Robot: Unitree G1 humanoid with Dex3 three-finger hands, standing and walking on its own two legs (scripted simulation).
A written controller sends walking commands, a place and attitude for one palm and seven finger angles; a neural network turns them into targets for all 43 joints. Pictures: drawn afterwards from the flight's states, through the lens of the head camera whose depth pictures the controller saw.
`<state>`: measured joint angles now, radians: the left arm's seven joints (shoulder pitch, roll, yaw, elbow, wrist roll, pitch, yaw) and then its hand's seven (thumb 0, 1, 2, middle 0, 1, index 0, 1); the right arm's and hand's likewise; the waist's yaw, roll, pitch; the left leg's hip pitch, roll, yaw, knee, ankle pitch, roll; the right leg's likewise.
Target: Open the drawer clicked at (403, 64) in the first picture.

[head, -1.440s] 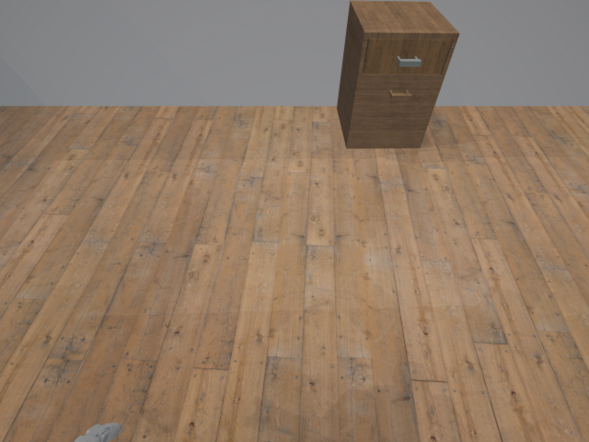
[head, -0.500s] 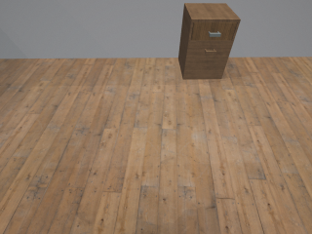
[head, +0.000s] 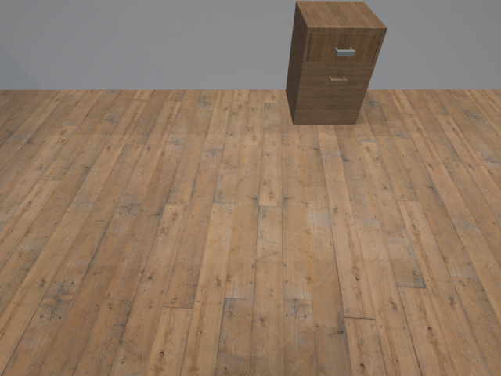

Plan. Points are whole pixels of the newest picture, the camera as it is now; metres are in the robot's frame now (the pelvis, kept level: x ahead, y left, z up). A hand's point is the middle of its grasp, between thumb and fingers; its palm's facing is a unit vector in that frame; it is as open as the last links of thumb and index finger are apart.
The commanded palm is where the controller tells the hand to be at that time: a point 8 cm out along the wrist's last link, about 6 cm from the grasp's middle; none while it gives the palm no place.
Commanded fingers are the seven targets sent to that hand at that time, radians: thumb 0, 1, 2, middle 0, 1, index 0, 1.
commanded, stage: look at it before walking up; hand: left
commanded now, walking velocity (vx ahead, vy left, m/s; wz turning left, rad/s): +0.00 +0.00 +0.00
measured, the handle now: (344, 51) +1.78 -0.42 -0.25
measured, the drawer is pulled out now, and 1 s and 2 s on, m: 0.00 0.00 0.00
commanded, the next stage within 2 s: walk to a spot facing it in 0.20 s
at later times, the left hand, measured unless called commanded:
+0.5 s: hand out of the picture +0.07 +0.23 -0.17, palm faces -0.07 -0.95 -0.31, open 7.4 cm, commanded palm none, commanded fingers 0.00 0.90 0.90 -0.20 -0.30 -0.20 -0.30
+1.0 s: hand out of the picture +0.05 +0.15 -0.16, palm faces -0.21 -0.96 -0.19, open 7.4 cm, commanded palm none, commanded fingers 0.00 0.90 0.90 -0.20 -0.30 -0.20 -0.30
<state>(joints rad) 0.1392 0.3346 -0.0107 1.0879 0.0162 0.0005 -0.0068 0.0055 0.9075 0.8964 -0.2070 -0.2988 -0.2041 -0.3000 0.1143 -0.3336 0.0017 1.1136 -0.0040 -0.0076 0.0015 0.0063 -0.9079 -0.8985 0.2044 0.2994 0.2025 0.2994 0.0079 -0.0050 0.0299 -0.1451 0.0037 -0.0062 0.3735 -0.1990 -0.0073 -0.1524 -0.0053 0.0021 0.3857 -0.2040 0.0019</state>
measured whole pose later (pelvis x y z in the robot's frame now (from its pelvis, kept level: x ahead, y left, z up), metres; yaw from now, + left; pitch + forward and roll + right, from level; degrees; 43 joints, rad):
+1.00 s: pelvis +0.08 -0.04 +0.00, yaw -18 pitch +2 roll +0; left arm 0.49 0.14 0.03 1.04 0.03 -0.04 -0.01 0.01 0.91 0.90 -0.21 -0.30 -0.20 -0.30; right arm 0.13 -0.23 -0.06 0.94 -0.02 0.00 0.02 0.01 -0.91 -0.90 0.20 0.30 0.20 0.30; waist 0.05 0.02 0.03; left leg -0.61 0.10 0.03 1.01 -0.22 -0.07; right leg -0.07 0.07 0.11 0.35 -0.29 -0.05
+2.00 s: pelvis +0.47 -0.18 -0.01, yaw -43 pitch +0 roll -1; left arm 0.21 0.18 0.07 1.02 0.02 -0.08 0.02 -0.04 0.96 0.90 -0.21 -0.30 -0.20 -0.30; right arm 0.36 -0.10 -0.05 1.08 -0.02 -0.02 -0.01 0.01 -0.91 -0.90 0.20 0.30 0.20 0.30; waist -0.03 0.01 0.03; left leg -0.49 0.15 0.07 1.20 -0.35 -0.02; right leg -0.19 0.06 -0.14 0.47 -0.29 -0.09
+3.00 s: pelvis +0.77 -0.49 -0.01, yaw -52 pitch -1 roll +0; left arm 0.24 0.16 0.07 1.05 0.03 -0.07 0.02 -0.02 0.96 0.90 -0.21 -0.30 -0.20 -0.30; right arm 0.30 -0.15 -0.07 1.09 -0.02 -0.01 0.00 0.01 -0.91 -0.90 0.20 0.30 0.20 0.30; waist -0.02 0.04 0.03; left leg -0.50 0.15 0.09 1.13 -0.29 -0.02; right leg -0.23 -0.01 -0.18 0.46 -0.22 -0.07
